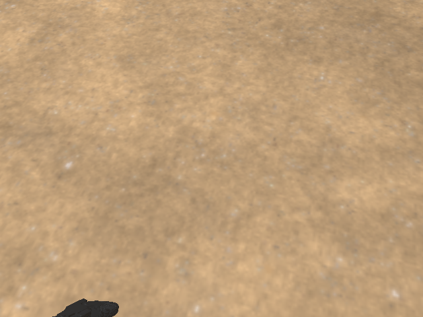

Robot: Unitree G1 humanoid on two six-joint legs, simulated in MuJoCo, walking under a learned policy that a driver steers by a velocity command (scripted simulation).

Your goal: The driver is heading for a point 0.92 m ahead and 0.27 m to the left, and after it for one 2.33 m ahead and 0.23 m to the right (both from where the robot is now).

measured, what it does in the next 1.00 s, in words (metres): walks ahead, turning left: left foot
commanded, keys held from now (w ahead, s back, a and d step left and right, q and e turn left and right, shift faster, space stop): w+q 0.80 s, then w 0.20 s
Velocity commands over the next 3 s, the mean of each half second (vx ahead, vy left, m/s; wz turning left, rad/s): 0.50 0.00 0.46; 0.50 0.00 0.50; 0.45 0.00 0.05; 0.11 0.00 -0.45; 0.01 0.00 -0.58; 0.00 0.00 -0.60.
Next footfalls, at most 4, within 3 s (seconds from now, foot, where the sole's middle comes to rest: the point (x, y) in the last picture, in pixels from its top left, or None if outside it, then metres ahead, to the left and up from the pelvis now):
0.50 left None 0.39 0.14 -0.76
1.04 right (170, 233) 0.74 0.13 -0.76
1.52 left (86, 214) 0.84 0.43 -0.76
1.98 right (150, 204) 0.86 0.20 -0.76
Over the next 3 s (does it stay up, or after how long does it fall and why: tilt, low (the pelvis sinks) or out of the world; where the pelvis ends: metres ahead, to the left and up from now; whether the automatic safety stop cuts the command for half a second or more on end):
stays up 0.76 0.27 0.01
